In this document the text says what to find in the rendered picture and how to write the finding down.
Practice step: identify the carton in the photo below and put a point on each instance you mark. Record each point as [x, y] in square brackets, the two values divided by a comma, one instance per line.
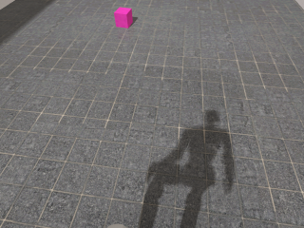
[123, 17]

